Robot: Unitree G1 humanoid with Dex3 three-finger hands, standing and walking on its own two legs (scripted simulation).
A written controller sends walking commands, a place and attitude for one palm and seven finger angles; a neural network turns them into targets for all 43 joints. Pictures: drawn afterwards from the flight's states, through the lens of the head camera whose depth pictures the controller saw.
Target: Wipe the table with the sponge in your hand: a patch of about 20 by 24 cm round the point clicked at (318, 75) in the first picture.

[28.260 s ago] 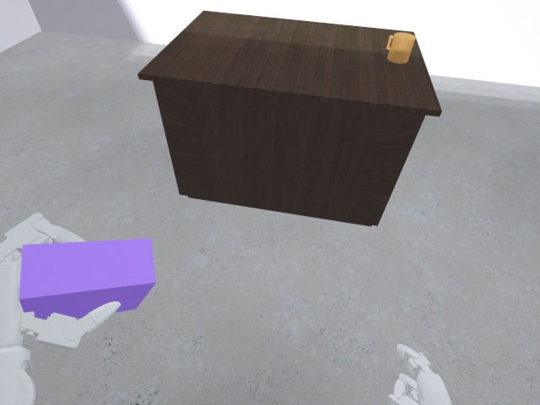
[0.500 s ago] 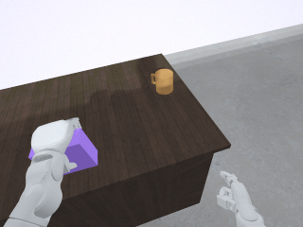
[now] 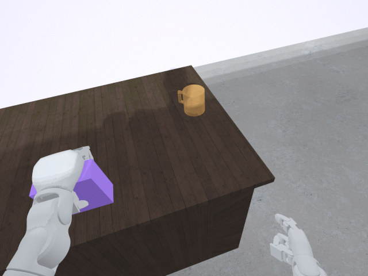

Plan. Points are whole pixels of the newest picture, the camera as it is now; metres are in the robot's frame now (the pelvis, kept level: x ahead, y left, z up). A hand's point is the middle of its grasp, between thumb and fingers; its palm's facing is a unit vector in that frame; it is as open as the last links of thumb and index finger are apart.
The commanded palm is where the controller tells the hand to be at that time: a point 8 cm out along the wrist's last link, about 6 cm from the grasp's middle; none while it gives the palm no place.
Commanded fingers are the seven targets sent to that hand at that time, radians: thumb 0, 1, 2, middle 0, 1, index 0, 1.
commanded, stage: move the sponge above the wiping area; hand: left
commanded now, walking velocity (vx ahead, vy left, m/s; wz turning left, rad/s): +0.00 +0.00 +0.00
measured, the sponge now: (80, 193) +0.25 +0.29 +0.05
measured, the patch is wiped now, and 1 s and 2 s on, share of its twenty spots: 0.00 0.00 0.00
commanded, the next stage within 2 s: none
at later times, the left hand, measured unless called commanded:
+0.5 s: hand (80, 186) +0.25 +0.28 +0.08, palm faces +0.07 -0.10 -0.99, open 9.5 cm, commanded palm +0.22 +0.27 +0.14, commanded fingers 0.00 0.10 1.30 -1.20 -1.60 -1.20 -1.60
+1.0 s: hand (83, 187) +0.25 +0.27 +0.07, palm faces +0.05 -0.11 -0.99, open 9.5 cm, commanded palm +0.22 +0.26 +0.14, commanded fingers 0.00 0.10 1.30 -1.20 -1.60 -1.20 -1.60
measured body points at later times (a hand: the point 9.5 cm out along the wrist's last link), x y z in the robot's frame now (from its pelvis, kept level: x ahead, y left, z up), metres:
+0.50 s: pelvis +0.00 +0.01 +0.00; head -0.01 -0.04 +0.45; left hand +0.24 +0.28 +0.13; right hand +0.26 -0.19 -0.08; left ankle -0.01 +0.11 -0.74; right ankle +0.02 -0.07 -0.74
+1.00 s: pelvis +0.00 +0.00 +0.00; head -0.01 -0.04 +0.45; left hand +0.24 +0.28 +0.13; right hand +0.26 -0.20 -0.08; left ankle -0.01 +0.11 -0.74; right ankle +0.02 -0.07 -0.74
